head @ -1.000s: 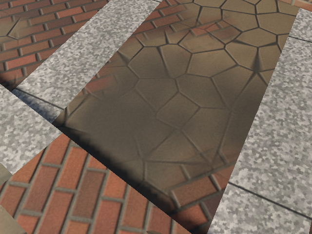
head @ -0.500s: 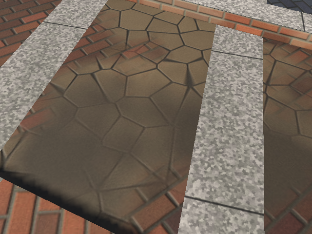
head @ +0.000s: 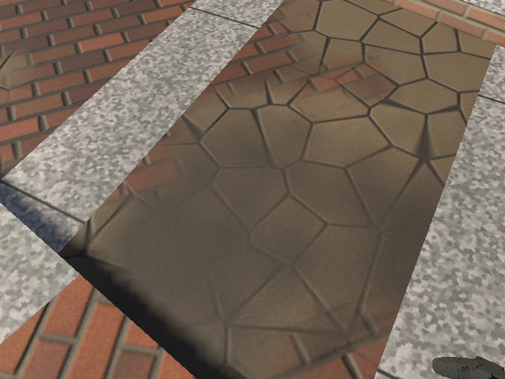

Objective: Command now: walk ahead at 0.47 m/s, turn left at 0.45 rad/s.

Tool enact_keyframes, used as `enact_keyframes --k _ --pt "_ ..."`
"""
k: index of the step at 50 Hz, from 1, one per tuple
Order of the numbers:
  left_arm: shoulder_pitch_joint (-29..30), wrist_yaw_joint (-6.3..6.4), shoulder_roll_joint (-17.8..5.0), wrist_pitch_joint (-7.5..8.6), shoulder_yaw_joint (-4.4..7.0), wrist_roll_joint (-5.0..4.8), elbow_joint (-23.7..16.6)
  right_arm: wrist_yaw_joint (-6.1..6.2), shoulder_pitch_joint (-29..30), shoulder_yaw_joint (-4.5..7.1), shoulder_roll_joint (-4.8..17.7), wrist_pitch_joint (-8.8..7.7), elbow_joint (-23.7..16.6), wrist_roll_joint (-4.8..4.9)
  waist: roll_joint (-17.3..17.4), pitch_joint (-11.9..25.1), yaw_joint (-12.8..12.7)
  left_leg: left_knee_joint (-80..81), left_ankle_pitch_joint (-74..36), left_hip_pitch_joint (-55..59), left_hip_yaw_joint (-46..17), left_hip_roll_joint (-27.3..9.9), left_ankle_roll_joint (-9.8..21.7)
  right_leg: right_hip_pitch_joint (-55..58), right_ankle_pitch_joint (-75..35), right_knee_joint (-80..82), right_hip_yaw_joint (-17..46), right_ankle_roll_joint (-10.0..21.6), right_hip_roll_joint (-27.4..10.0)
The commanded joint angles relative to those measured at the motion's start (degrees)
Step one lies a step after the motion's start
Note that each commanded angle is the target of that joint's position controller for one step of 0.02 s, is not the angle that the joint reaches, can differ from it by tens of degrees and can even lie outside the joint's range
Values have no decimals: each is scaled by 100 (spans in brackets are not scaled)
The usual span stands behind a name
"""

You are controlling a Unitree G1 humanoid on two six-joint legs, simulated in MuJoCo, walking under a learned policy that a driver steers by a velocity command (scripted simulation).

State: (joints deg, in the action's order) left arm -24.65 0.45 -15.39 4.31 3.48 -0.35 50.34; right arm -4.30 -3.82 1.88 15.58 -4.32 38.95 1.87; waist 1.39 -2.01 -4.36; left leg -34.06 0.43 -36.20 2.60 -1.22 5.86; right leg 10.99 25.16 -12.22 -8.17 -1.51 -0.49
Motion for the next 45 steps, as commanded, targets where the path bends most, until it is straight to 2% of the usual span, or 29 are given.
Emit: enact_keyframes --k 1,2,3,4,5,6,7,8,10,12,14,15,20,23,27,30,33,34,35,36,37,38,39,40,41,42,43,44,45 --pt "313 104 -1113 -78 229 61 -385 64 -1296 457 1033 3 -171 49 -695 780 1166 -82 465 2467 375 636 447 -970 -6588 -2402 -101 592 -1201" --pt "191 153 -1007 -69 150 138 -546 181 -2087 623 1539 77 -104 27 23 1370 1458 -9 843 4090 -997 -225 803 -2277 -5115 -4313 -121 412 -990" --pt "-629 -11 -59 80 -140 165 -729 131 -1907 628 1858 19 -178 75 1455 2282 682 756 2481 5940 -4242 -1617 1987 -4571 542 -6491 537 112 257" --pt "31 -93 -772 289 18 -50 -777 112 -2079 466 1199 0 -217 72 956 2480 1066 1640 2737 5805 -5040 -1646 1802 -5036 581 -6894 1557 256 237" --pt "681 -102 -1102 368 129 -267 -1013 122 -1765 393 982 -24 -211 18 703 1449 1030 1691 1959 5032 -4119 -1473 1434 -5335 128 -6715 1531 383 -12" --pt "816 -51 -1002 392 90 -185 -1064 121 -1406 391 988 -30 -299 -17 37 1014 793 1646 1076 4190 -3509 -1296 1297 -5133 -229 -6375 1504 416 -234" --pt "822 -15 -974 373 110 -50 -1040 133 -1107 365 907 -23 -377 -85 -171 746 573 1642 324 3403 -2983 -1140 1258 -4831 -419 -5989 1469 367 -410" --pt "691 -11 -967 295 133 -14 -1041 153 -926 337 835 -29 -473 -182 -113 723 367 1740 15 2850 -2689 -1005 1256 -4391 -530 -5752 1513 348 -547" --pt "619 14 -762 109 111 84 -1075 192 -720 330 799 -43 -505 -176 -101 607 175 1935 -242 2146 -2323 -815 1265 -4007 -413 -5126 1288 180 -529" --pt "633 17 -589 92 52 215 -1077 264 -857 410 1044 -56 -470 -256 -143 668 190 1869 -820 1727 -2081 -759 1362 -3814 -1141 -5098 1155 2 -432" --pt "1268 25 -839 71 158 47 -1262 408 -1386 400 1091 -100 -254 -125 15 230 346 1950 86 1891 -2062 -583 1115 -4664 -2148 -4392 1562 -23 -500" --pt "1489 2 -781 88 121 105 -1339 501 -1515 371 977 -85 -115 -30 245 181 396 1803 389 2037 -2031 -508 1028 -4881 -2712 -3865 1572 -52 -494" --pt "1884 -256 -649 200 76 174 -1322 667 -1792 299 924 -42 -35 -110 254 290 544 1016 1335 1902 -2246 -462 928 -4700 -4394 -2905 1617 118 -321" --pt "2239 -386 -649 222 59 165 -1492 701 -2065 255 869 -16 39 -147 227 152 705 326 1498 2440 -2812 -642 1084 -5638 -3948 -3030 1757 231 -335" --pt "2667 -535 -546 273 -20 141 -1719 759 -2263 253 924 126 87 -91 287 -40 957 -287 1472 2900 -3159 -653 1076 -6231 -3650 -2699 1752 206 -308" --pt "2545 -575 -461 274 -62 37 -1677 864 -2217 259 901 257 119 -16 328 -125 988 -640 1592 2476 -2840 -487 761 -5298 -4117 -1967 1614 214 -359" --pt "2015 -483 -607 185 49 -39 -1500 849 -2240 268 832 298 216 -8 337 -135 891 -1203 1156 2426 -2509 -384 390 -4126 -4145 -1295 1503 225 -575" --pt "1708 -422 -710 204 110 -52 -1365 798 -2327 271 790 280 321 17 172 -27 748 -1797 753 2492 -2351 -337 281 -3643 -3931 -1097 1299 293 -558" --pt "812 -377 -839 237 220 -15 -1067 703 -2259 243 769 241 382 14 -45 339 283 -2850 206 2311 -1954 -71 110 -2508 -3995 -879 880 345 -327" --pt "-375 -366 -1014 234 281 25 -710 604 -2268 205 608 130 497 12 -226 782 -237 -4736 1207 1245 -1674 263 -210 -847 -4366 -1243 1245 593 -729" --pt "-940 -410 -1166 286 229 168 -510 495 -3195 73 -76 -13 679 -58 -1712 1565 57 -7174 4732 -866 -1613 982 -527 1288 -6428 -2940 2121 983 -1539" --pt "-1124 -407 -1192 166 231 110 -507 509 -3615 -2 53 -142 630 -20 -2518 2001 111 -8106 4568 -1532 -1591 723 -727 1524 -7274 -2828 3009 1150 -1887" --pt "-1245 -352 -1572 41 403 -47 -362 540 -3233 6 366 -234 276 206 -2314 2418 -9 -8117 3921 -2138 -1353 672 -810 1589 -3812 -1684 4476 1884 -2458" --pt "-595 -286 -793 -33 205 9 -518 656 -1961 74 581 -161 138 122 -260 1479 -137 -7323 3057 -2349 -710 154 -628 600 -1988 -795 4199 1555 -1987" --pt "-83 -190 -1076 16 202 72 -535 710 -1594 57 527 -148 -110 206 -962 1081 103 -7504 2617 -2375 -637 65 -632 -198 -2078 -567 4627 1969 -2384" --pt "215 -173 -786 169 73 143 -639 715 -1353 42 508 -113 -113 86 -348 748 232 -6759 2106 -1993 -915 -338 -521 -1064 -2646 -631 4435 1922 -2315" --pt "270 -197 -489 231 -12 126 -535 674 -1244 54 410 -87 -113 -47 -505 449 348 -6292 1983 -1806 -1002 -434 -417 -1629 -3134 -766 3785 1779 -1988" --pt "547 -193 -346 287 -81 123 -544 603 -1205 119 405 -62 -113 -78 -456 142 670 -4838 1420 -1371 -1041 -592 -379 -2310 -2942 -495 2967 1382 -1398" --pt "626 -149 -455 288 -41 78 -532 578 -957 112 342 -54 -183 -118 -695 -161 622 -3600 1051 -1011 -770 -553 -460 -2804 -3139 -149 2343 1260 -1035"
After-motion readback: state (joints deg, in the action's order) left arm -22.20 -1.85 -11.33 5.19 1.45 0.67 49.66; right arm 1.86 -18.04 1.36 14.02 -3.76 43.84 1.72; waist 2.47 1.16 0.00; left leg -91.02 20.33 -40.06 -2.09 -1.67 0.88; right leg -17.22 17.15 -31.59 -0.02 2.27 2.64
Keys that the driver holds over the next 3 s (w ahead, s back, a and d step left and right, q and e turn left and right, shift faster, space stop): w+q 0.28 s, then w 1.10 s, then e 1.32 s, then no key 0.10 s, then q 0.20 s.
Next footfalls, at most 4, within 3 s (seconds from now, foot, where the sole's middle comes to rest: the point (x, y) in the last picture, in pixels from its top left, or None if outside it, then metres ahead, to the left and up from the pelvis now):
0.02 left None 0.21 0.10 -0.75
0.72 right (323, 339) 0.60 -0.12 -0.89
1.20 left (242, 252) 0.88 0.14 -0.89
1.68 right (296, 189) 1.15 -0.03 -0.89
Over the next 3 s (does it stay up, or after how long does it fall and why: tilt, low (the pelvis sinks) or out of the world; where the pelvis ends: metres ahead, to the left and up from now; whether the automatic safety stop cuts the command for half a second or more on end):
stays up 1.01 0.05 -0.12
